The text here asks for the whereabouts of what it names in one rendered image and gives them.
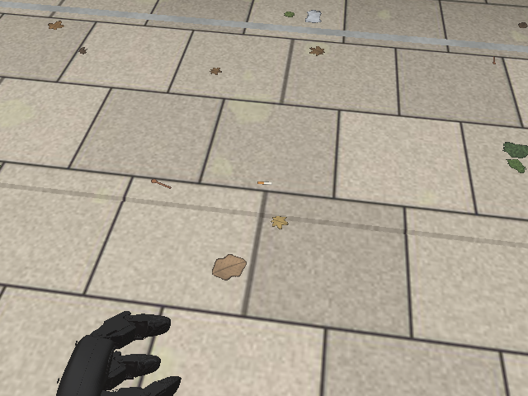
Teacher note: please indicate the left robot hand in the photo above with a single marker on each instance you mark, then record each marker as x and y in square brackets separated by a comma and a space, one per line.
[94, 367]

